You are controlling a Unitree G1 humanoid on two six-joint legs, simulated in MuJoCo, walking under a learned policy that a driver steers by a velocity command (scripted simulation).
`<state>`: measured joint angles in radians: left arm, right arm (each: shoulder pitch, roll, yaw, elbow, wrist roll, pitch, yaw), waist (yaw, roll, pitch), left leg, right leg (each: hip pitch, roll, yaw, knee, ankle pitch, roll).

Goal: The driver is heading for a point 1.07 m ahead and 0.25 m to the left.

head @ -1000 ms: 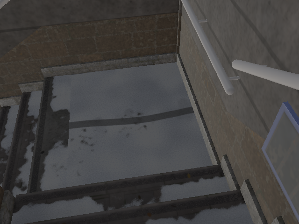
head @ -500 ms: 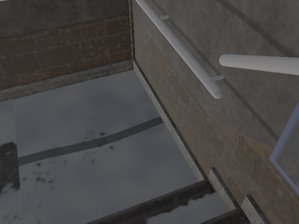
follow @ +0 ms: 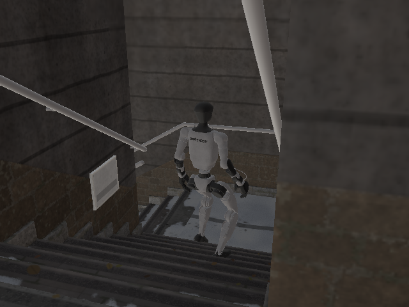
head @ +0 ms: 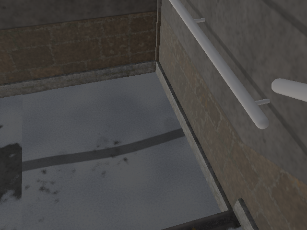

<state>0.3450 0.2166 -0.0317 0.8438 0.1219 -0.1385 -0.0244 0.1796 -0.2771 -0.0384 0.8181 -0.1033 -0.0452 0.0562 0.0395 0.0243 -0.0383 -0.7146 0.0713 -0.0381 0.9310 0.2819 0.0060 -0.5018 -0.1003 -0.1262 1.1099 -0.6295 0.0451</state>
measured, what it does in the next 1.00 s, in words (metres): goes down, turning left: left foot 0.17 m lower, then right foot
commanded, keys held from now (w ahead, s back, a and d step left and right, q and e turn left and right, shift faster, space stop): q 0.50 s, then no key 0.50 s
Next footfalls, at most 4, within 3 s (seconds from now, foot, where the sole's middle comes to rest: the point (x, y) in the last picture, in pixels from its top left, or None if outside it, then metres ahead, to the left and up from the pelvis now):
0.10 left None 0.16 0.15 -0.87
0.68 right None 0.23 -0.04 -0.87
0.98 left None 0.12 0.16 -0.87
2.12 right None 0.49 0.07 -1.04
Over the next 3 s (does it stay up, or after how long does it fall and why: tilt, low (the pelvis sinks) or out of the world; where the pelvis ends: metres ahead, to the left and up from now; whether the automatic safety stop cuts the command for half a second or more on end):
stays up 0.85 0.32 -0.46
